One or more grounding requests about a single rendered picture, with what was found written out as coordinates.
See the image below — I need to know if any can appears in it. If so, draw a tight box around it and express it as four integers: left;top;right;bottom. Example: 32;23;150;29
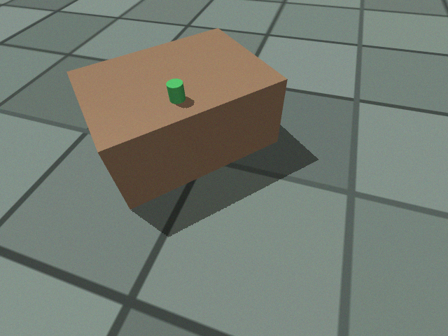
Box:
166;78;186;104

